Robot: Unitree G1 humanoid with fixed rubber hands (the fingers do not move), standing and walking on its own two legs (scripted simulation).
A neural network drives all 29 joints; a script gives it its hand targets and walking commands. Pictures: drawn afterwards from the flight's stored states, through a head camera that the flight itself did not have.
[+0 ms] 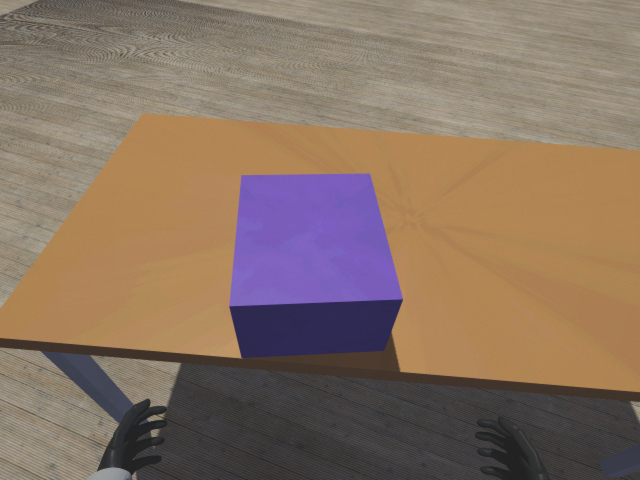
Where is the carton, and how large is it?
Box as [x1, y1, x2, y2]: [229, 174, 402, 357]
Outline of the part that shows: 241,175 229,303 241,356 253,357 383,350 400,306 402,297 370,175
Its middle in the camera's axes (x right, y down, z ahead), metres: -0.01 +0.03 +0.68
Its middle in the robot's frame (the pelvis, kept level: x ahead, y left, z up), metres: +0.48 +0.03 -0.05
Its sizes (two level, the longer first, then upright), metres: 0.283 0.240 0.157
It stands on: a table, 0.65 m high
